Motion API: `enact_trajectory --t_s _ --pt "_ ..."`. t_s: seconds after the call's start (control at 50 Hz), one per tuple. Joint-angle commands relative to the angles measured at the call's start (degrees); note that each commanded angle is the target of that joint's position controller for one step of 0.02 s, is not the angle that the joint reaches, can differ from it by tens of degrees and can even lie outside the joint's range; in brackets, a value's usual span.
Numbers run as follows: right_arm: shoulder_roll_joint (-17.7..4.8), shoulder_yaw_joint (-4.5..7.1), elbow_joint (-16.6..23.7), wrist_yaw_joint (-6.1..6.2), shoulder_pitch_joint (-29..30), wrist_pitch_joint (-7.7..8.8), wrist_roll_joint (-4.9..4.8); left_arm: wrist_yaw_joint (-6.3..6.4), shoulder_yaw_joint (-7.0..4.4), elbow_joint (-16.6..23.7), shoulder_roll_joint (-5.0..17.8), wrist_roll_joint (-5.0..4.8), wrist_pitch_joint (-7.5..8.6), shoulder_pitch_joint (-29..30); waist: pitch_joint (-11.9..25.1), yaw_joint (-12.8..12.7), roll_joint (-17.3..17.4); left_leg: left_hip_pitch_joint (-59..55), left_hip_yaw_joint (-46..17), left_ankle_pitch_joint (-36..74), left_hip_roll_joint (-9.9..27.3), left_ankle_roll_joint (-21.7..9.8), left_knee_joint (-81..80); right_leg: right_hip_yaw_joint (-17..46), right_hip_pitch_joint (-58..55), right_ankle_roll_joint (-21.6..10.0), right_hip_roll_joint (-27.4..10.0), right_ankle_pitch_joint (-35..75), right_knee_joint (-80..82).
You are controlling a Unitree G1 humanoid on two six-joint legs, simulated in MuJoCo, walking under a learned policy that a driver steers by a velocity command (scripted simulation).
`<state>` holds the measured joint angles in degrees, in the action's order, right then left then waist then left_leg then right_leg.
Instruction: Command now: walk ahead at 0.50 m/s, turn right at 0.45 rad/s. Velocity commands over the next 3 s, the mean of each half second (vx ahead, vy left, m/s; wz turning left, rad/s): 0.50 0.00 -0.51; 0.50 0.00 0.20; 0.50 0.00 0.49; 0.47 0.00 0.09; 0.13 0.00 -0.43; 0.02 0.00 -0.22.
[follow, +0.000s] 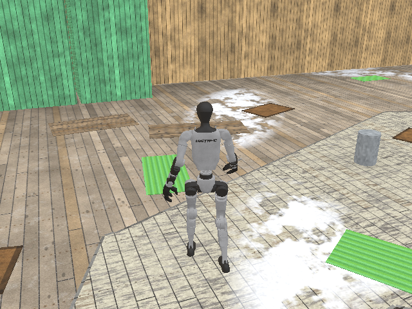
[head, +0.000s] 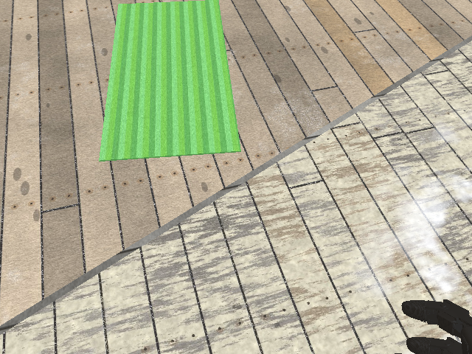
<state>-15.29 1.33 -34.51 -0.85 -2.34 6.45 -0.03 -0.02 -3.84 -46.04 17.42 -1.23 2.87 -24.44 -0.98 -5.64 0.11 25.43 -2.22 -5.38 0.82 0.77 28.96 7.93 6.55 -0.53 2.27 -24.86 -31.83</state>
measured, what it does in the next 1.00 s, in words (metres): walks ahead: right foot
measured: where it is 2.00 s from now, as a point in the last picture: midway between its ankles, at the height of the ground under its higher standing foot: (304, 183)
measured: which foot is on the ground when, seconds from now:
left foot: down 0.00-0.48, up 0.50-1.00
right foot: down 0.00-0.00, up 0.02-0.46, down 0.48-1.00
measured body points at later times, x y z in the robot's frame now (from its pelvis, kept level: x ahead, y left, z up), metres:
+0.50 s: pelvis +0.25 -0.06 -0.01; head +0.29 -0.08 +0.44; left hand +0.55 +0.11 -0.07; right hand +0.18 -0.35 -0.14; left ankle +0.11 +0.13 -0.71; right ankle +0.34 -0.17 -0.73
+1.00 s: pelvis +0.52 -0.12 +0.00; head +0.55 -0.12 +0.45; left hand +0.60 +0.16 -0.12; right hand +0.67 -0.38 -0.10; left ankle +0.69 -0.04 -0.71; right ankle +0.34 -0.17 -0.73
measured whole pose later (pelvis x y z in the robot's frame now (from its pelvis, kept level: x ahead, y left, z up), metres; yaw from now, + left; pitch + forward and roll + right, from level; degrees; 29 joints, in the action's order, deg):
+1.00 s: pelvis +0.52 -0.12 +0.00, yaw -8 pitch +2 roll -2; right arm -14.5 2.2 -39.9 -3.6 -7.1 2.8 -1.2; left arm 0.7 -3.7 -47.3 16.2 -0.2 2.9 -17.8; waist -1.5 -3.5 1.7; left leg 34.4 2.4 -2.6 2.4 -3.3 34.9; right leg -12.3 -7.2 -1.0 2.0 -23.3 -14.3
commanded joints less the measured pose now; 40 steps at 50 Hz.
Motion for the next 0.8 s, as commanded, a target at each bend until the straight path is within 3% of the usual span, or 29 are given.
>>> enact_trajectory --t_s 0.02,0.04,0.06,0.08,0.1,0.14,0.24,0.3,0.38,0.42,0.44,0.46,0.48,0.5,0.52,0.54,0.56,0.58,0.6,0.62,0.68,0.74,0.8 --pt "-15.50 5.75 -1.23 0.46 -22.35 -0.55 1.04 0.25 0.71 7.89 1.66 -0.94 1.68 -1.56 18.57 10.43 19.93 -44.52 -40.79 -20.04 24.75 -14.52 -10.62 -1.31 36.78 -0.39 0.27 -10.04 -35.33" --pt "-10.86 4.56 -0.98 0.38 -19.99 -0.65 0.50 0.43 -0.67 7.18 6.48 -1.75 1.29 1.11 11.81 10.86 12.06 -39.40 -36.69 -25.95 22.55 -13.15 -12.39 0.72 40.35 -0.12 -2.94 -5.24 -41.26" --pt "-8.55 3.83 -0.88 0.45 -17.21 -0.80 0.27 0.35 -0.98 7.89 7.30 -1.37 0.87 5.08 6.65 10.51 8.49 -33.34 -27.84 -21.30 20.41 -11.76 -12.78 -0.81 40.60 -0.02 -4.65 -0.49 -41.92" --pt "-6.93 3.28 -1.00 0.37 -14.18 -0.80 0.62 0.28 -1.05 8.09 6.71 -0.69 0.51 6.62 3.85 9.02 5.92 -27.69 -21.68 -14.87 17.85 -11.17 -14.10 -1.22 38.57 0.23 -6.29 3.36 -40.20" --pt "-5.75 3.00 -1.35 0.39 -12.09 -0.68 0.89 0.05 -1.25 8.43 5.96 -0.45 0.05 7.21 1.78 7.56 6.74 -23.65 -16.94 -9.68 16.15 -10.96 -15.57 -1.04 36.73 0.40 -7.70 5.75 -38.06" --pt "-5.55 3.25 -2.12 0.54 -10.47 -0.09 0.82 -0.38 -1.02 8.72 3.93 -0.61 -0.99 7.36 0.33 6.18 7.34 -19.07 -9.87 -2.96 14.49 -10.80 -18.32 -2.03 33.41 0.98 -8.71 8.42 -36.04" --pt "-8.59 4.55 -4.89 1.10 -11.47 0.23 0.59 -1.12 -0.21 11.03 1.84 0.08 -1.51 13.01 -1.15 6.67 3.61 -20.40 0.37 6.25 14.67 -11.60 -20.53 -2.75 34.87 2.13 -9.15 18.07 -23.51" --pt "-10.36 5.08 -6.13 1.47 -12.53 -0.39 0.13 -2.32 0.35 12.44 1.14 0.07 -0.99 18.64 -2.49 8.66 2.97 -21.20 5.86 7.14 14.07 -10.30 -20.64 -5.77 32.12 1.20 -8.32 24.66 -13.60" --pt "-12.49 5.90 -8.01 1.43 -15.06 -1.43 -1.16 -3.46 0.23 15.02 2.04 -0.18 -1.04 24.04 -4.26 9.73 2.95 -26.37 9.33 9.79 15.82 -8.68 -18.85 -8.65 30.93 -1.47 -7.30 21.79 -6.71" --pt "-14.01 6.39 -8.33 1.53 -15.05 -2.17 -1.66 -3.70 -0.50 15.76 3.52 0.06 -1.26 23.45 -2.66 8.17 4.03 -28.98 11.45 24.41 16.07 -7.57 -13.29 -11.36 26.91 -3.73 -4.70 16.31 -5.04" --pt "-14.81 6.58 -8.55 1.62 -15.44 -2.54 -2.02 -3.56 -1.22 15.45 4.65 0.31 -1.45 20.67 -0.08 6.20 4.76 -29.07 12.32 34.49 15.82 -7.11 -7.63 -12.90 21.25 -5.12 -2.33 13.43 -4.52" --pt "-14.72 6.37 -8.69 1.67 -15.09 -2.93 -2.28 -3.22 -2.58 13.64 6.64 0.26 -1.63 13.03 4.14 1.40 4.05 -26.68 14.07 40.03 14.40 -5.95 2.38 -14.03 10.24 -7.02 0.40 15.24 -1.25" --pt "-12.58 5.38 -8.56 1.82 -16.26 -2.79 -1.66 -2.27 -4.41 10.85 9.97 0.00 -2.03 3.29 9.24 -3.01 1.99 -17.24 15.00 33.60 12.19 -3.98 15.69 -11.23 -6.20 -9.00 0.63 18.26 -0.19" --pt "-4.98 2.68 -6.03 1.17 -21.06 -2.00 0.99 -1.20 -5.34 9.94 16.38 -0.06 -1.92 0.48 14.35 0.83 -13.58 8.19 14.26 -13.43 4.62 -0.18 37.98 16.44 -27.41 -16.92 -15.69 14.54 1.66" --pt "-6.13 2.11 -6.44 0.67 -20.82 -0.34 -0.29 -1.41 -4.18 11.77 14.67 0.11 -1.00 -0.57 25.46 -0.30 -11.38 14.44 0.68 -30.26 -0.55 0.05 48.52 38.94 -30.88 -22.58 -24.39 6.78 11.70" --pt "-11.06 3.61 -5.29 0.34 -13.75 0.11 -3.10 -1.96 -2.91 10.82 10.74 0.71 -0.17 1.25 17.98 -2.22 -5.12 19.37 -1.96 -25.88 2.15 -0.72 50.72 30.50 -25.82 -19.02 -23.18 8.37 13.82" --pt "-10.41 3.27 -4.52 0.43 -11.39 0.36 -3.38 -2.01 -2.43 10.18 9.57 0.68 0.31 4.13 10.77 -0.42 -4.91 19.75 -1.04 -21.18 4.59 -1.61 47.41 21.49 -17.07 -16.86 -21.23 12.91 13.94" --pt "-9.85 3.25 -5.32 0.91 -10.94 0.22 -2.06 -1.93 -1.76 9.82 7.36 0.77 0.65 7.90 6.92 1.90 -2.59 17.25 -1.08 -16.78 6.99 -1.63 43.45 14.99 -9.35 -14.83 -18.79 17.44 14.37" --pt "-9.89 3.53 -6.10 0.98 -12.55 -0.50 -1.48 -1.95 -1.10 9.87 5.33 1.30 1.09 10.51 4.96 4.20 -4.11 13.41 -1.80 -13.39 8.48 -1.56 40.79 10.11 -3.62 -13.71 -16.67 21.66 16.00" --pt "-9.41 3.53 -7.05 0.81 -14.77 -1.41 -1.59 -1.94 -0.96 9.74 4.75 1.66 1.56 11.72 4.78 5.60 -5.43 9.92 -2.24 -10.88 9.05 -1.29 39.94 7.39 -0.10 -13.31 -15.80 22.61 18.11" --pt "-7.02 3.24 -8.07 1.01 -15.35 -3.37 -1.70 -1.70 -1.27 7.65 5.03 1.95 3.26 12.04 2.25 6.61 -3.35 10.00 -3.18 -5.86 8.32 0.10 36.20 -0.13 3.38 -13.11 -15.10 27.61 22.37" --pt "-5.97 3.13 -7.10 1.06 -11.52 -3.33 -1.51 -0.83 -1.29 5.73 4.86 2.31 3.54 10.64 -0.42 5.36 -2.76 14.55 -5.00 3.02 6.75 0.90 27.73 -6.23 1.12 -11.36 -13.92 30.48 23.79" --pt "-4.71 2.69 -6.28 0.13 -7.93 -2.72 -1.34 -0.25 -1.25 4.87 5.49 2.11 3.47 10.79 -1.73 3.96 -2.80 13.33 -2.58 11.90 5.47 0.43 17.12 -11.15 -0.48 -9.32 -13.08 30.09 25.13"
Next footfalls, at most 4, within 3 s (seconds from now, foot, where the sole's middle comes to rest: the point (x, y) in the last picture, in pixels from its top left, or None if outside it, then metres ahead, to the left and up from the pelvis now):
0.48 right None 0.37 -0.19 -0.76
1.04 left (284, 272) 0.73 -0.05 -0.76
1.52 right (345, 204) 1.00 -0.25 -0.76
2.00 left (264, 148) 1.24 0.04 -0.76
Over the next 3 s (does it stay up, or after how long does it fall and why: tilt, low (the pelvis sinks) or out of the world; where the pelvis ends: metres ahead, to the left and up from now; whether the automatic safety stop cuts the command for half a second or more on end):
stays up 1.19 -0.10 0.01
